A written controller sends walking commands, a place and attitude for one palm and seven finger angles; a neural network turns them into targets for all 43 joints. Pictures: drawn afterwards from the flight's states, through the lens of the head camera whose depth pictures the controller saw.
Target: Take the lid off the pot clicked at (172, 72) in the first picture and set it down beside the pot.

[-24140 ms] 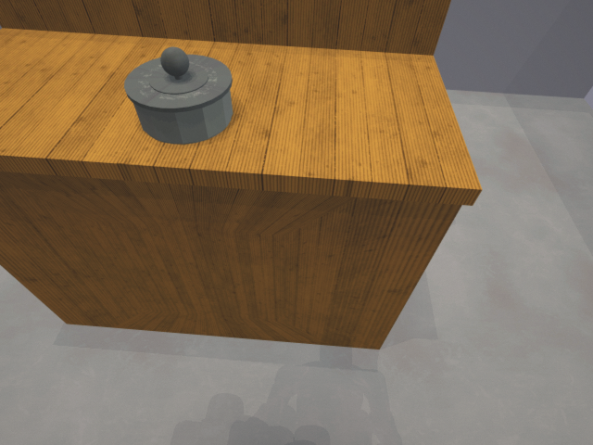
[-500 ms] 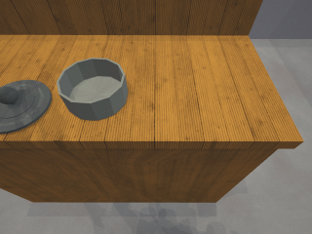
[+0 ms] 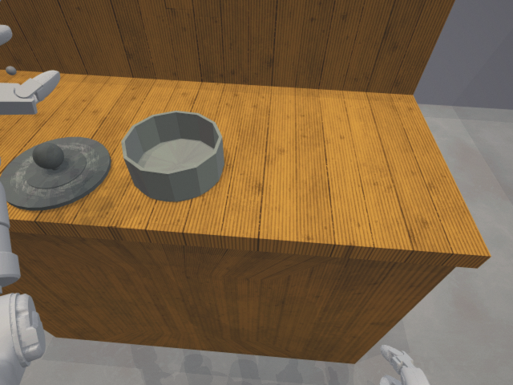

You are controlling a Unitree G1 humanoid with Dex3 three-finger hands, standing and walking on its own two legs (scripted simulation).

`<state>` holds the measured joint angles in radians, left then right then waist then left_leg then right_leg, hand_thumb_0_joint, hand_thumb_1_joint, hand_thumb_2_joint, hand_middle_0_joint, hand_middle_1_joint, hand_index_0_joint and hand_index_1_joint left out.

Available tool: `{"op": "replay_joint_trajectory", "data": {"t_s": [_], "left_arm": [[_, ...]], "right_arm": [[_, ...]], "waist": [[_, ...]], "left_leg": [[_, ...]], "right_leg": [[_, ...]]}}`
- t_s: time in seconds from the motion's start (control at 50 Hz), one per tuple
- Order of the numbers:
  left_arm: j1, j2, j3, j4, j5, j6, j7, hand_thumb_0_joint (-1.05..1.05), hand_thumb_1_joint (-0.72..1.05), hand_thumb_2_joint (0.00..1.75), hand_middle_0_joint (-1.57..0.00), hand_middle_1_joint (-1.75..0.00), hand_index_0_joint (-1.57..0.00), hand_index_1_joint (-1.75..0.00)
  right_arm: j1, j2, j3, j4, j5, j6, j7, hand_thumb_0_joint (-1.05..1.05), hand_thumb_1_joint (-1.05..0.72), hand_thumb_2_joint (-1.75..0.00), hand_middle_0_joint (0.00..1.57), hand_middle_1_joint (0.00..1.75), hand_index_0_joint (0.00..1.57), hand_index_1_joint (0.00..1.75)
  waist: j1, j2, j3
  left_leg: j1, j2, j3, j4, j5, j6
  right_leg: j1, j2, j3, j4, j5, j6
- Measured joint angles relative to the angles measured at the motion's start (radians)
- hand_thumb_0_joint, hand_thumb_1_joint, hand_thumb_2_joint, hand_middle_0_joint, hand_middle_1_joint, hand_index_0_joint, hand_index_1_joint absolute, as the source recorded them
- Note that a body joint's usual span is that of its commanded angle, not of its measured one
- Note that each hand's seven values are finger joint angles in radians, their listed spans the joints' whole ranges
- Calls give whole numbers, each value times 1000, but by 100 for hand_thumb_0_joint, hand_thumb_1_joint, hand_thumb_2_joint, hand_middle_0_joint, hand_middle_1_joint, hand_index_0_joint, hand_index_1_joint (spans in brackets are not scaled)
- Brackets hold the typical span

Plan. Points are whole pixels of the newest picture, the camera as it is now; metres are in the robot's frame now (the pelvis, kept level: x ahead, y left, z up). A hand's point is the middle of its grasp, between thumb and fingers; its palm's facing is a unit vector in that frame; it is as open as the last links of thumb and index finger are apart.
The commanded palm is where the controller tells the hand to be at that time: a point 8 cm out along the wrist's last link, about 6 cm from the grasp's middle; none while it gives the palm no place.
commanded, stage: draw the hand back to the body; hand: left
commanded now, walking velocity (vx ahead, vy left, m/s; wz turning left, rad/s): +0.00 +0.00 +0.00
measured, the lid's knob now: (48, 155) +0.45 +0.41 +0.09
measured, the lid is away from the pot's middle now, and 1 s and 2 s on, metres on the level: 0.22 0.22 0.22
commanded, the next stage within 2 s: step back with the hand held close in 1.48 s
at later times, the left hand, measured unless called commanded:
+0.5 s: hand out of the picture +0.30 +0.29 +0.29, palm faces +0.59 -0.78 -0.19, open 8.7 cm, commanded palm +0.25 +0.31 +0.29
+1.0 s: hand out of the picture +0.23 +0.26 +0.28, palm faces +0.55 -0.81 -0.20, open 7.5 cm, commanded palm +0.17 +0.29 +0.27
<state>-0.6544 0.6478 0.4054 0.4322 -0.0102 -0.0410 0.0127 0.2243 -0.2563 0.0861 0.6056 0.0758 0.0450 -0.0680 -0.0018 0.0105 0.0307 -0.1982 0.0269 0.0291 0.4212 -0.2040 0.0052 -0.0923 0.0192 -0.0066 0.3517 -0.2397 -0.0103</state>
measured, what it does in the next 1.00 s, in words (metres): stands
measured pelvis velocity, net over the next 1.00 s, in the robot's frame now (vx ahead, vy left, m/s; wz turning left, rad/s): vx -0.01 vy -0.01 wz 0.00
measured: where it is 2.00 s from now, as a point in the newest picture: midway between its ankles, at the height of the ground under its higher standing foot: outside the picture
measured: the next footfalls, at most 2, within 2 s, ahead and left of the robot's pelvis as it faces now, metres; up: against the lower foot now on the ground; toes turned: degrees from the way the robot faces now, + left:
none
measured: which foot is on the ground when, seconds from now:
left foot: down 0.00-1.00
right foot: down 0.00-1.00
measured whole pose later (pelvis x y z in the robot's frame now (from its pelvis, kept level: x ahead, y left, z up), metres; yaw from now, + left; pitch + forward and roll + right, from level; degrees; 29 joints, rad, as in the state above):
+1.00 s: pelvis -0.01 -0.01 +0.00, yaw +0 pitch -6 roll -1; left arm 0.02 0.40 0.48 -0.35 -0.14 -0.12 0.08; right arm 0.13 -0.22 0.04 0.71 0.02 -0.07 -0.07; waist 0.07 0.05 0.05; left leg -0.08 0.04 0.02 0.36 -0.17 -0.01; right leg 0.02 0.03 -0.01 0.29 -0.21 -0.02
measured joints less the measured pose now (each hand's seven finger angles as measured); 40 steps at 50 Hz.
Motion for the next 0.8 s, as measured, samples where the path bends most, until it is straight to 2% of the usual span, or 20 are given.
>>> {"op": "replay_joint_trajectory", "data": {"t_s": [0.1, 0.28, 0.4, 0.52, 0.8], "left_arm": [[105, -29, 65, -111, -40, -16, 49, 0, 5, 82, -40, -65, -41, -64], [247, -70, 90, -252, -77, -22, 61, 1, 25, 84, -35, -56, -36, -56], [310, -119, 88, -353, -88, -28, 68, 1, 40, 85, -32, -50, -32, -50], [382, -135, 97, -423, -101, -39, 67, 1, 55, 87, -28, -44, -29, -44], [549, -220, 83, -643, -124, -60, 70, 2, 84, 89, -22, -32, -22, -32]], "right_arm": [[-9, -21, -24, 34, -14, -36, 3, 1, -90, -89, 21, 30, 20, 30], [-25, -35, -51, 86, -20, -51, 6, 1, -91, -90, 20, 30, 20, 30], [-51, -29, -54, 92, -26, -71, 2, 1, -91, -90, 20, 30, 20, 30], [-82, -8, -51, 87, -34, -80, 2, 1, -91, -90, 20, 30, 20, 30], [-92, 16, -51, 95, -47, -98, -1, 1, -91, -90, 20, 30, 20, 30]], "waist": [[3, 22, 4], [29, 38, 0], [46, 42, 14], [48, 45, 15], [70, 50, 17]], "left_leg": [[29, 6, 7, -22, 4, -6], [61, 12, -3, -47, 11, -17], [77, 18, -10, -54, 16, -24], [88, 22, -11, -62, 22, -27], [113, 16, -12, -68, 29, -24]], "right_leg": [[25, 5, 7, -19, 5, -5], [52, 13, -3, -28, 0, -16], [71, 20, -9, -35, 3, -24], [80, 24, -10, -41, 7, -28], [109, 18, -11, -53, 17, -23]]}}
